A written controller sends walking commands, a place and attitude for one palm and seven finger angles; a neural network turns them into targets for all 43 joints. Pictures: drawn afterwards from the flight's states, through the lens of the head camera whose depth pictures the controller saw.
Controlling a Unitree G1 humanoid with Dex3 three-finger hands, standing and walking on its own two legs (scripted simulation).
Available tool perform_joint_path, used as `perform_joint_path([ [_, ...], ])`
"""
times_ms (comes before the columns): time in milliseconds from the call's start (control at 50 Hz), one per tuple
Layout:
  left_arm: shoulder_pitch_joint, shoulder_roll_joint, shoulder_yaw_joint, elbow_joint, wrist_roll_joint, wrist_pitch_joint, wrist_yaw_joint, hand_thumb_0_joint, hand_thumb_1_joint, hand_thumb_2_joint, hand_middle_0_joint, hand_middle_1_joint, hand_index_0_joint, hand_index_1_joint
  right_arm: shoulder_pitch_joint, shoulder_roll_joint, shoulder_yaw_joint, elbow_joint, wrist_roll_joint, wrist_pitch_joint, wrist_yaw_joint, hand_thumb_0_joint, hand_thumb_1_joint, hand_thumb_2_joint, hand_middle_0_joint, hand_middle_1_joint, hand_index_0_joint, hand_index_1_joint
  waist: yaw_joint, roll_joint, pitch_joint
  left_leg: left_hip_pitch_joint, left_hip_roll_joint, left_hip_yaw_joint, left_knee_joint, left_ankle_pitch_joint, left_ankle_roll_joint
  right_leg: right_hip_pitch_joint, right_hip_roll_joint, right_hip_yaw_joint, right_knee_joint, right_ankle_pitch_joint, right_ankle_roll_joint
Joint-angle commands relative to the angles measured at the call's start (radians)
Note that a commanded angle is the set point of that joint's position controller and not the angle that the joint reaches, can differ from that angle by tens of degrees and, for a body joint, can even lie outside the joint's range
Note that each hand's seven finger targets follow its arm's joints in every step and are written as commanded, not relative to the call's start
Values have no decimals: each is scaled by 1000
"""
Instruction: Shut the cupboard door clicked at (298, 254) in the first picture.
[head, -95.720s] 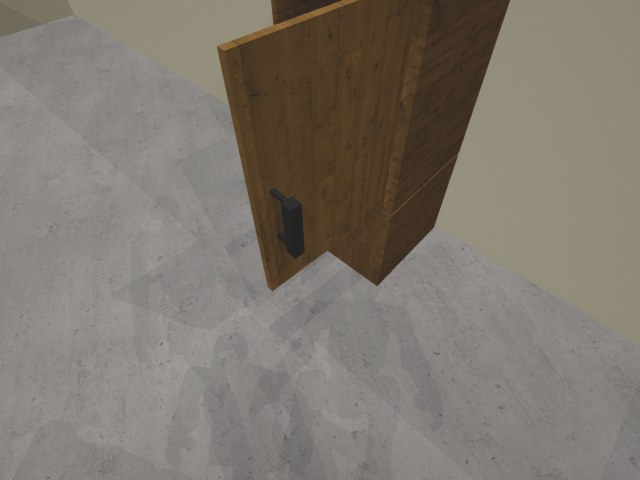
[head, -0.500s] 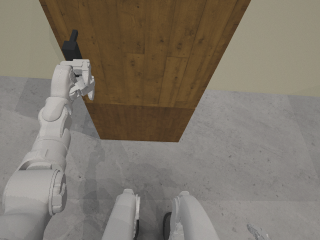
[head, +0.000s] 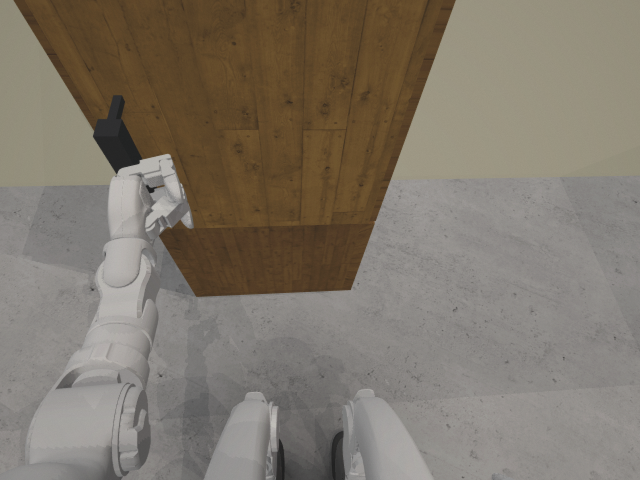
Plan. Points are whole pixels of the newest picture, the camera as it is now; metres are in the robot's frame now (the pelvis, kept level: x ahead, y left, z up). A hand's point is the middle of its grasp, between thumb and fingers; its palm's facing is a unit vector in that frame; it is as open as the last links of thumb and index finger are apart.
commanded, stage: pull the fist back off the door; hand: left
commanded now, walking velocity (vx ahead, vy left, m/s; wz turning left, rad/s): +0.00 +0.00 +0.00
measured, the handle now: (133, 154) +0.53 +0.24 +0.04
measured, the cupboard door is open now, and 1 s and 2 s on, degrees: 0 0 0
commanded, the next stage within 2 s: draw the hand back to the body in 0.30 s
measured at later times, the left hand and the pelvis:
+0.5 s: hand (172, 239) +0.39 +0.17 +0.04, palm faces +0.08 -1.00 -0.01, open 3.1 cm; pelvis +0.06 +0.00 +0.02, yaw +1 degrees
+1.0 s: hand (79, 244) +0.33 +0.20 +0.15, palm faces +0.14 -0.98 -0.17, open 3.1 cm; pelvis +0.07 -0.01 +0.09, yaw +1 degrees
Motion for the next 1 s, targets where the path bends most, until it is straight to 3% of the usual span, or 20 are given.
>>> perform_joint_path([
  [0, -200, 187, 65, -328, -5, -78, 33, 0, 900, 900, -1300, -1500, -1300, -1500, 13, -147, -60, -135, -3, -17, -5, 0, -900, -900, 200, 300, 200, 300, 41, 3, -419, 304, 17, -72, -237, 21, -25, 304, -3, 73, -207, 13, 1],
  [40, -92, 164, 58, -401, -6, -87, 42, 0, 900, 900, -1300, -1500, -1300, -1500, 4, -138, -66, -152, -2, -10, -2, 0, -900, -900, 200, 300, 200, 300, 59, -3, -434, 323, 18, -56, -236, 91, -28, 352, -2, 75, -209, 77, 1],
  [180, 196, 37, -46, -619, -38, -83, 16, 0, 900, 900, -1300, -1500, -1300, -1500, -25, -121, -80, -172, 3, -8, 2, 0, -900, -900, 200, 300, 200, 300, 65, 13, -437, 458, 30, -49, -226, 334, -40, 382, -1, 53, -185, 312, 2],
  [240, 209, -8, -98, -656, -43, -72, -3, 0, 900, 900, -1300, -1500, -1300, -1500, -41, -114, -80, -169, 4, -6, -3, 0, -900, -900, 200, 300, 200, 300, 41, -14, -370, 441, 29, -54, -221, 327, -38, 366, -3, 49, -186, 317, 6],
  [260, 183, -12, -113, -691, -43, -75, -7, 0, 900, 900, -1300, -1500, -1300, -1500, -39, -116, -81, -169, 4, -11, -8, 0, -900, -900, 200, 300, 200, 300, 34, 14, -362, 458, 29, -61, -212, 347, -38, 339, -2, 45, -178, 317, 3],
  [300, 191, 9, -84, -685, -43, -75, -4, 0, 900, 900, -1300, -1500, -1300, -1500, -52, -117, -84, -157, -1, -12, -13, 0, -900, -900, 200, 300, 200, 300, 41, 6, -373, 469, 30, -66, -199, 356, -45, 323, -4, 43, -167, 321, 3],
  [340, 203, -20, -113, -718, -40, -79, -10, 0, 900, 900, -1300, -1500, -1300, -1500, -63, -111, -85, -161, -4, -16, -14, 0, -900, -900, 200, 300, 200, 300, 49, 19, -413, 496, 26, -68, -190, 388, -47, 333, -5, 43, -158, 339, 1],
  [360, 223, -6, -106, -739, -43, -79, -12, 0, 900, 900, -1300, -1500, -1300, -1500, -60, -113, -86, -167, -3, -19, -15, 0, -900, -900, 200, 300, 200, 300, 53, 35, -424, 508, 25, -71, -185, 423, -48, 336, -2, 42, -153, 355, -1],
  [400, 248, -11, -109, -725, -37, -67, -17, 0, 900, 900, -1300, -1500, -1300, -1500, -72, -110, -85, -166, -3, -15, -13, 0, -900, -900, 200, 300, 200, 300, 57, 17, -422, 508, 27, -73, -184, 433, -51, 335, -5, 40, -150, 362, 0],
  [460, 337, 63, -55, -889, -54, -34, -18, 0, 900, 900, -1300, -1500, -1300, -1500, -77, -109, -84, -212, 8, -9, -16, 0, -900, -900, 200, 300, 200, 300, 107, 72, -513, 599, 23, -73, -231, 505, -56, 445, 0, 43, -179, 400, -5],
  [480, 397, 58, -52, -926, -61, -15, -20, 0, 900, 900, -1300, -1500, -1300, -1500, -85, -99, -82, -222, 14, -6, -15, 0, -900, -900, 200, 300, 200, 300, 118, 65, -526, 622, 24, -67, -250, 518, -56, 485, -1, 45, -198, 418, -1],
  [560, 536, 62, -40, -964, -82, 68, -26, 0, 900, 900, -1300, -1500, -1300, -1500, -89, -89, -66, -255, 28, 0, -28, 0, -900, -900, 200, 300, 200, 300, 109, -9, -397, 560, 18, -51, -321, 431, -37, 593, 4, 44, -274, 413, 1],
  [580, 543, 36, -60, -969, -87, 82, -30, 0, 900, 900, -1300, -1500, -1300, -1500, -102, -82, -62, -259, 30, -2, -30, 0, -900, -900, 200, 300, 200, 300, 100, -23, -352, 546, 17, -41, -335, 383, -33, 597, 1, 46, -296, 399, 7],
  [660, 574, 42, -54, -989, -111, 102, -53, 0, 900, 900, -1300, -1500, -1300, -1500, -110, -93, -54, -271, 35, -20, -46, 0, -900, -900, 200, 300, 200, 300, 79, -40, -236, 542, 14, -41, -387, 270, -26, 610, -1, 49, -370, 305, 6],
  [700, 567, 52, -51, -1007, -121, 104, -71, 0, 900, 900, -1300, -1500, -1300, -1500, -119, -94, -50, -268, 36, -33, -51, 0, -900, -900, 200, 300, 200, 300, 74, -26, -215, 561, 13, -41, -407, 236, -25, 611, -5, 51, -397, 268, 7],
  [800, 628, 89, -25, -1095, -144, 122, -101, 0, 900, 900, -1300, -1500, -1300, -1500, -131, -95, -40, -288, 44, -63, -61, 0, -900, -900, 200, 300, 200, 300, 95, 25, -211, 642, 9, -46, -474, 262, -27, 682, -5, 48, -443, 275, 0],
  [900, 725, 123, 27, -1156, -167, 173, -105, 0, 900, 900, -1163, -1350, -1163, -1350, -131, -93, -34, -306, 52, -87, -66, 0, -900, -900, 200, 300, 200, 300, 110, 14, -154, 679, 10, -44, -532, 266, -29, 737, -5, 43, -495, 280, 3],
  [920, 737, 277, 51, -1143, -10, 250, 12, 0, 900, 900, -1135, -1320, -1135, -1320, -161, -79, -46, -301, 49, -57, -82, 0, -900, -900, 200, 300, 200, 300, 152, 29, -195, 715, 11, -39, -572, 272, -22, 793, -46, 115, -562, 271, -6],
  [940, 777, 178, -6, -1174, 2, 299, 64, 0, 900, 900, -1107, -1290, -1107, -1290, -157, -58, -33, -327, 49, -44, -89, 0, -900, -900, 200, 300, 200, 300, 122, -2, -123, 721, 13, -35, -595, 264, -20, 791, -51, 102, -589, 260, 3],
  [980, 826, 173, -22, -1221, 31, 356, 128, 0, 900, 900, -1053, -1230, -1053, -1230, -165, -58, -27, -324, 50, -36, -97, 0, -900, -900, 200, 300, 200, 300, 128, 34, -91, 775, 21, -35, -633, 273, -19, 825, -51, 92, -622, 265, 1],
])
